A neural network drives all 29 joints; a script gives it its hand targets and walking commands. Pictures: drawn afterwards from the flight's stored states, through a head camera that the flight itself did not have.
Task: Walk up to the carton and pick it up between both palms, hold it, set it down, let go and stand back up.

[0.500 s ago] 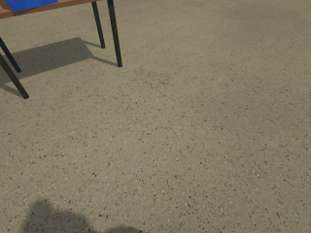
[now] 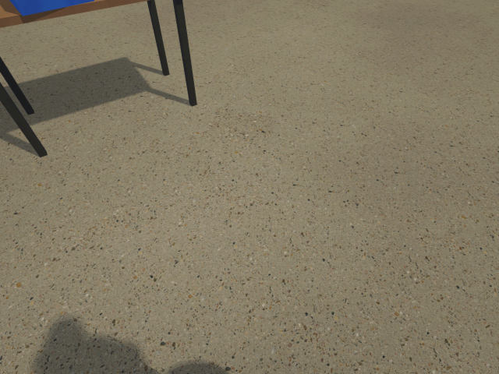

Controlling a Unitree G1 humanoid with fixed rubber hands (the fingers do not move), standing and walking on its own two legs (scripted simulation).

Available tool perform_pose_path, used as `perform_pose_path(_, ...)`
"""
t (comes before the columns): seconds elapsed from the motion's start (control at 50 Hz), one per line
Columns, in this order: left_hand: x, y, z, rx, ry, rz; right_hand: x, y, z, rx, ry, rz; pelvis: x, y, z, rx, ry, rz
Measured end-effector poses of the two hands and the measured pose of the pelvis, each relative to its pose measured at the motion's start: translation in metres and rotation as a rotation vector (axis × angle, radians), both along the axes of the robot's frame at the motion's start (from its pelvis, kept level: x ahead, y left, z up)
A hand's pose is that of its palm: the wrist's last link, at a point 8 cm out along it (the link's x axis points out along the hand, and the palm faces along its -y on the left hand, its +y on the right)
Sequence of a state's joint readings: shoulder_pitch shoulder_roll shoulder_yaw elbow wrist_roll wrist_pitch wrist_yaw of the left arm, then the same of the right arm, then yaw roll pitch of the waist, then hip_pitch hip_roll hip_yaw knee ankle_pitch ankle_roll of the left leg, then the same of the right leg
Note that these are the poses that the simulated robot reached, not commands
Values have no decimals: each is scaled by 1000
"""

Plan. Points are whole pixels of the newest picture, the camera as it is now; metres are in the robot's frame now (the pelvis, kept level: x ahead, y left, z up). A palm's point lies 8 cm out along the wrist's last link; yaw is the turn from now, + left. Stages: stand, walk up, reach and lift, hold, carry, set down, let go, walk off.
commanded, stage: stand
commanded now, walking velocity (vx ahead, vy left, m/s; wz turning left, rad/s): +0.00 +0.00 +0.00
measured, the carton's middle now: out of the picture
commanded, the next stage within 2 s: walk up in 0.68 s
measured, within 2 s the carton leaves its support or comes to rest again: neither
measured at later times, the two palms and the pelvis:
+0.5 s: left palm out of the picture -0.03 +0.19 -0.16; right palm out of the picture -0.02 -0.18 -0.15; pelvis +0.01 +0.01 +0.00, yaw +0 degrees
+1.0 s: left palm out of the picture +0.00 +0.24 -0.17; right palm out of the picture +0.01 -0.20 -0.16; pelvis +0.03 +0.02 -0.02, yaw +5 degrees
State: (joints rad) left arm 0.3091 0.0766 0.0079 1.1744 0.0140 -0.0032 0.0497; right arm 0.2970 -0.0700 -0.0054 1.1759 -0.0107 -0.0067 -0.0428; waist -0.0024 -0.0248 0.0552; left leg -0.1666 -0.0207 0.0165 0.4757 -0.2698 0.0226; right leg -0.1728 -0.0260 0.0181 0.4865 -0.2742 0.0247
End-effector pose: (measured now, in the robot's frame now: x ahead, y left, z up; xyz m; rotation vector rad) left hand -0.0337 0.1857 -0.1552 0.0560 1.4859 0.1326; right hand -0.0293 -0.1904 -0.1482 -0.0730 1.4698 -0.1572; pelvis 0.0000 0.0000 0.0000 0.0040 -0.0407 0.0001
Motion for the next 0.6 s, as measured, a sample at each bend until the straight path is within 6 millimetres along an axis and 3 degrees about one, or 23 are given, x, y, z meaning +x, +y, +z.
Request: perform_pose_path(0.6,5,10,0,-7,13,0,9,9,2,-9,-13,-5,7,12,1,1,6,-3)
